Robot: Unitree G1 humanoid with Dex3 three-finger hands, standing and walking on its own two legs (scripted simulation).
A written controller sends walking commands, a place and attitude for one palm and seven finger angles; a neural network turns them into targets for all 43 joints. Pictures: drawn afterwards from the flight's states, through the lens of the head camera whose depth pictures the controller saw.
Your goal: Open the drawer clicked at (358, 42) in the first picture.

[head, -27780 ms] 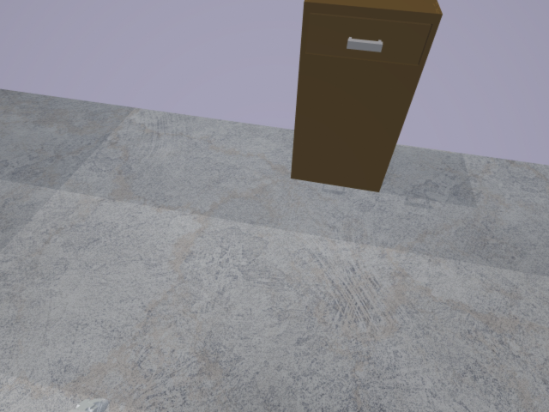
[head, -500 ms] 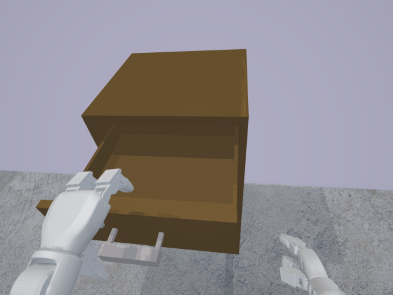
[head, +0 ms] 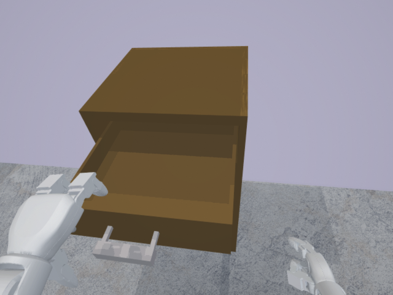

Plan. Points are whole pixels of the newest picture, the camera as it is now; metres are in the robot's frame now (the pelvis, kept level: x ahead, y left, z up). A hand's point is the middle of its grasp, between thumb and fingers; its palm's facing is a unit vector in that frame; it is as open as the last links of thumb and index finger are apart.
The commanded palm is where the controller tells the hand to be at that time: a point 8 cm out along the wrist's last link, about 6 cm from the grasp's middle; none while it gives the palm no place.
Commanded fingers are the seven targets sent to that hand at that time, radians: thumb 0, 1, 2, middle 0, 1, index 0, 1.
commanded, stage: draw the hand back to the body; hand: left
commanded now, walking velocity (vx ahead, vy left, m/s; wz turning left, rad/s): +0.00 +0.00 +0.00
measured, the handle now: (128, 242) +0.22 +0.19 -0.01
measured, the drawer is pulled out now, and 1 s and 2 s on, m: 0.28 0.28 0.28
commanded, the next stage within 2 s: step back with the hand held close in 1.04 s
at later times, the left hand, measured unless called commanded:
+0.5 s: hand (77, 205) +0.20 +0.22 +0.16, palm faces +0.34 -0.86 -0.38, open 11.7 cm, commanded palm +0.14 +0.27 +0.18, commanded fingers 0.00 0.34 0.66 -0.24 -0.66 -0.24 -0.66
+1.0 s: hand (63, 215) +0.19 +0.24 +0.16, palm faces +0.42 -0.83 -0.38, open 7.7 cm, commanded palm +0.13 +0.28 +0.18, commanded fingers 0.00 0.90 0.90 -0.20 -0.30 -0.20 -0.30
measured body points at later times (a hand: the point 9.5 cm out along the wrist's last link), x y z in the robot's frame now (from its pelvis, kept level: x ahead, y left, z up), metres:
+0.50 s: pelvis +0.02 +0.00 +0.00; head +0.01 -0.02 +0.45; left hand +0.18 +0.26 +0.18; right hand +0.21 -0.22 -0.08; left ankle +0.00 +0.08 -0.73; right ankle -0.02 -0.09 -0.73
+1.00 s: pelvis +0.01 -0.01 +0.01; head +0.00 -0.03 +0.46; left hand +0.16 +0.28 +0.18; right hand +0.22 -0.21 -0.08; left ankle +0.00 +0.08 -0.73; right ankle -0.02 -0.09 -0.73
